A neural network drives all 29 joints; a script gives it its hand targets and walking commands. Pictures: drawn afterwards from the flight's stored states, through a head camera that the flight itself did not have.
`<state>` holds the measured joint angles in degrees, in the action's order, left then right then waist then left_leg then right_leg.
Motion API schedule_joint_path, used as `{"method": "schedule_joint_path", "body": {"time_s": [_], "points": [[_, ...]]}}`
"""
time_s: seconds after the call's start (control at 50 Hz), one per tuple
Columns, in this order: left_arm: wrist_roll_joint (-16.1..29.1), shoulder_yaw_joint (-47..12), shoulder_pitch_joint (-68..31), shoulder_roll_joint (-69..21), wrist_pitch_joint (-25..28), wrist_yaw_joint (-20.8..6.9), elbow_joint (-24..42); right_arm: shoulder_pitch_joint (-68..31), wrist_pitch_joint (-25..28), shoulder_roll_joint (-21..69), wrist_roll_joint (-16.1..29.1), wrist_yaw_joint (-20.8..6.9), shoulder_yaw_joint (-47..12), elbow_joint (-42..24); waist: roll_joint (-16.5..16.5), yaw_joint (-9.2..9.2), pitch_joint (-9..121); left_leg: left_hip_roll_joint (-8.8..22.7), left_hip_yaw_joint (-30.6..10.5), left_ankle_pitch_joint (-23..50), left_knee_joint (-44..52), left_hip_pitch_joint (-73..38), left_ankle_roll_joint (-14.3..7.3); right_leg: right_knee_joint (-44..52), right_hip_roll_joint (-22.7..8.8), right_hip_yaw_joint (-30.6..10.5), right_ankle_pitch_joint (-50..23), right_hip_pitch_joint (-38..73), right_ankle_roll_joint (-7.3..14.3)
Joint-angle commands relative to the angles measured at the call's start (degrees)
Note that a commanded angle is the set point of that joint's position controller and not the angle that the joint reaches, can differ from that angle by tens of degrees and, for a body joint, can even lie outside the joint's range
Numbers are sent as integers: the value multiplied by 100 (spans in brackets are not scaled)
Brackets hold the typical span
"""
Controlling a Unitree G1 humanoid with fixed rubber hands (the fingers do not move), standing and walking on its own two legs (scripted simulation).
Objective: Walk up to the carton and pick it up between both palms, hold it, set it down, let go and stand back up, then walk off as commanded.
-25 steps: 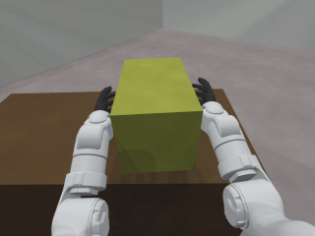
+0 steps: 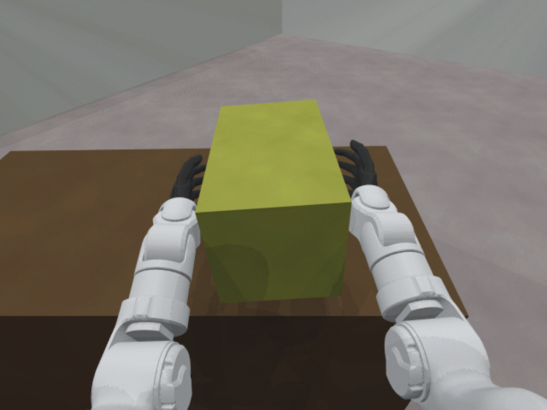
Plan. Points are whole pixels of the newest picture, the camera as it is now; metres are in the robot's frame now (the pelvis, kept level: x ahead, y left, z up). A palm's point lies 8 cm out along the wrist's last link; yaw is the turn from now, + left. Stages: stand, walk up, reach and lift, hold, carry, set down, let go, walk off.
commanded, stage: set down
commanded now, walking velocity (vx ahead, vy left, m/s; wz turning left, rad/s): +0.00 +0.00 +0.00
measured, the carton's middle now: (273, 189) +0.44 +0.00 +0.14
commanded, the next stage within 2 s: none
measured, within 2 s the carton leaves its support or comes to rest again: neither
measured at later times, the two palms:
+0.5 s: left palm (195, 210) +0.40 +0.13 +0.13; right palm (360, 201) +0.41 -0.14 +0.13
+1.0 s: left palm (206, 232) +0.40 +0.12 +0.08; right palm (363, 213) +0.41 -0.15 +0.10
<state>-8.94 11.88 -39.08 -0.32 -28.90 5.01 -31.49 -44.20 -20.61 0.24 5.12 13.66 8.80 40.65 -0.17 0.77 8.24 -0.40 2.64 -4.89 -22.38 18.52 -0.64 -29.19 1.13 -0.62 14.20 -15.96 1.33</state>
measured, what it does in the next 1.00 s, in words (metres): stands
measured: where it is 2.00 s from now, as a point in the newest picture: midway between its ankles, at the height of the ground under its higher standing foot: outside the picture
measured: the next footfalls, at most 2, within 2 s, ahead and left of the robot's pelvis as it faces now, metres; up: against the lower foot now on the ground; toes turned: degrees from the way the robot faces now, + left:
none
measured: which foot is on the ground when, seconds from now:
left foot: down 0.00-1.00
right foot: down 0.00-1.00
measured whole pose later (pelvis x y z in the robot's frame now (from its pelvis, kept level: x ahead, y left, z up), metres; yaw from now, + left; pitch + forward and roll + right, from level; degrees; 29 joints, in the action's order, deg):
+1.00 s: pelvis +0.03 -0.01 +0.00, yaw +0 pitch +2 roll +2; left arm -9.2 11.9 -33.3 -2.2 -10.0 6.9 -45.4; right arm -38.2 -5.5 1.2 4.4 11.2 9.1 48.5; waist 0.1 0.8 6.0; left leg -0.1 2.6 -7.2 -21.9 16.4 0.4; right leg -28.5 1.4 -0.6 16.4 -13.8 2.2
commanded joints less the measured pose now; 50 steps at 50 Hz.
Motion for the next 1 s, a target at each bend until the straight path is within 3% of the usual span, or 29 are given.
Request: {"method": "schedule_joint_path", "body": {"time_s": [0.0, 0.04, 0.06, 0.1, 0.12, 0.18, 0.2, 0.22, 0.24, 0.26, 0.3, 0.32, 0.38, 0.42, 0.46, 0.48, 0.54, 0.6, 0.68, 0.7, 0.74, 0.76, 0.78, 0.8, 0.84, 0.9, 0.96, 0.98], "points": [[390, -1933, -5614, -3743, 849, -713, 1872, -5139, 1042, 4150, 226, -1132, -2130, -1493, 0, -197, 3032, 145, -346, 381, 255, -3166, 49, 1389, 191, 305, -656, 250, -232], [384, -2122, -5325, -3710, 884, -690, 1784, -5040, 1115, 4150, 181, -1071, -2284, -1736, 127, -201, 3130, 119, -350, 726, 145, -3260, 59, 1377, 207, 295, -995, 298, -287], [489, -2177, -5291, -3850, 932, -653, 1985, -5181, 1163, 4240, 309, -1078, -2527, -1967, 145, -315, 3398, 121, -352, 1000, 83, -3353, 57, 1353, 259, 322, -1130, 364, -256], [501, -2287, -5164, -3849, 960, -649, 1999, -5030, 1212, 4192, 316, -1023, -2643, -2126, 80, -227, 3538, 126, -388, 1238, -21, -3412, 59, 1325, 242, 300, -1403, 455, -301], [427, -2145, -4754, -3755, 906, -661, 1670, -4968, 1170, 4101, 389, -993, -2671, -2067, 220, -347, 3284, 138, -391, 1301, -1, -3347, 7, 1345, 251, 257, -1445, 491, -323], [398, -2081, -4429, -3724, 849, -756, 1714, -4766, 1156, 4097, 417, -905, -2748, -2241, 418, -339, 3147, 69, -387, 1566, -63, -3384, -19, 1332, 225, 207, -1965, 605, -416], [324, -2051, -4422, -3667, 871, -758, 1751, -4604, 1169, 4011, 384, -884, -2698, -2097, 247, -297, 3095, 50, -354, 1661, -64, -3327, -12, 1284, 217, 184, -2100, 672, -438], [348, -2076, -4252, -3685, 867, -795, 1760, -4566, 1195, 4013, 429, -848, -2815, -2247, 384, -333, 3146, 59, -381, 1941, -125, -3397, 2, 1260, 236, 200, -2419, 814, -457], [322, -2022, -4319, -3633, 886, -817, 1923, -4273, 1167, 3937, 423, -845, -2777, -2104, 289, -225, 3053, 46, -404, 2039, -180, -3525, 42, 1245, 222, 196, -2528, 714, -465], [286, -2030, -4093, -3695, 877, -838, 1864, -4424, 1188, 3969, 446, -846, -2840, -2318, 322, -307, 3148, 38, -405, 1995, -159, -3472, 33, 1271, 216, 193, -2578, 815, -471], [162, -1819, -3923, -3542, 881, -891, 1675, -4151, 1154, 3919, 387, -796, -2710, -2087, 397, -301, 2825, 24, -405, 1867, -73, -3338, -2, 1209, 184, 177, -2793, 876, -560], [149, -1899, -4002, -3598, 918, -911, 1889, -4201, 1255, 4005, 321, -803, -2799, -2267, 417, -320, 2958, 0, -397, 2078, -158, -3312, 27, 1139, 167, 188, -3173, 945, -589], [392, -2321, -4178, -3849, 1115, -832, 2351, -4243, 1373, 4205, 456, -825, -3083, -2546, 195, -346, 3367, 4, -453, 2424, -247, -3517, 132, 1086, 219, 194, -3292, 891, -547], [321, -2292, -4057, -3849, 1126, -834, 2033, -4358, 1409, 4081, 385, -818, -2966, -2486, 219, -265, 3263, 15, -471, 2286, -196, -3330, 105, 1104, 169, 191, -3349, 925, -580], [305, -2266, -4262, -3742, 1178, -885, 1989, -4208, 1427, 4027, 198, -829, -2801, -2328, 281, -175, 3196, 16, -390, 2031, -195, -3394, 84, 1182, 165, 169, -2958, 806, -530], [335, -2295, -4162, -3854, 1190, -901, 1784, -4260, 1468, 3971, 151, -829, -2736, -2284, 316, -124, 3019, 25, -443, 1968, -158, -3269, 91, 1164, 149, 177, -3099, 829, -550], [361, -2342, -4327, -3927, 1359, -820, 2027, -4123, 1474, 4233, 128, -879, -2846, -2102, 250, -272, 3176, 19, -403, 2078, -204, -3332, 107, 1167, 159, 166, -3046, 728, -521], [342, -2262, -4296, -3874, 1473, -821, 1688, -4176, 1555, 4208, -35, -917, -2720, -2007, 296, -257, 3172, 50, -412, 1937, -187, -3269, 74, 1188, 131, 146, -2971, 697, -499], [7, -1808, -4191, -3730, 1550, -837, 1123, -4036, 1578, 3958, -291, -1012, -2235, -1362, 309, -332, 2656, 86, -334, 1556, -36, -3253, 76, 1297, 148, 189, -2233, 454, -422], [32, -1798, -4410, -3748, 1655, -854, 1179, -4025, 1594, 3993, -315, -1039, -2194, -1236, 332, -282, 2543, 103, -353, 1369, 9, -3130, 41, 1308, 115, 175, -2025, 389, -416], [-12, -1768, -4589, -3761, 1839, -761, 1146, -3966, 1675, 4021, -464, -1162, -2005, -922, 240, -363, 2768, 153, -351, 1260, 31, -3148, 79, 1303, 128, 210, -1680, 180, -342], [38, -1855, -4715, -3843, 1896, -749, 1118, -3912, 1701, 3980, -498, -1194, -1905, -757, 177, -242, 2799, 167, -364, 1239, 19, -3178, 98, 1284, 113, 217, -1672, 87, -313], [-14, -1640, -4694, -3692, 1954, -720, 984, -3907, 1708, 3967, -538, -1251, -1857, -600, 130, -368, 2517, 172, -304, 1188, 63, -3167, 88, 1336, 114, 208, -1415, 10, -297], [-73, -1636, -4677, -3773, 2029, -719, 720, -3891, 1765, 3899, -600, -1272, -1641, -472, 176, -291, 2400, 166, -294, 1009, 103, -3026, 103, 1342, 101, 213, -1282, -29, -285], [-139, -1463, -4774, -3722, 2191, -663, 617, -3903, 1846, 3922, -699, -1364, -1577, -221, 178, -380, 2365, 200, -255, 863, 141, -2914, 97, 1316, 107, 235, -1150, -79, -272], [35, -1707, -5036, -3958, 2521, -607, 533, -4053, 2100, 4143, -837, -1452, -1570, -299, 212, -279, 2753, 199, -234, 811, 83, -2786, 103, 1256, 105, 253, -1187, -159, -268], [86, -1756, -5288, -4006, 2902, -482, 600, -3978, 2284, 4283, -886, -1541, -1682, -107, 52, -380, 3057, 196, -241, 1086, -33, -2704, 150, 1161, 75, 205, -1471, -180, -273], [133, -1824, -5282, -4106, 2990, -437, 491, -4049, 2370, 4283, -934, -1563, -1614, -170, 129, -307, 3200, 233, -268, 1208, -74, -2766, 172, 1146, 117, 220, -1548, -264, -266]]}}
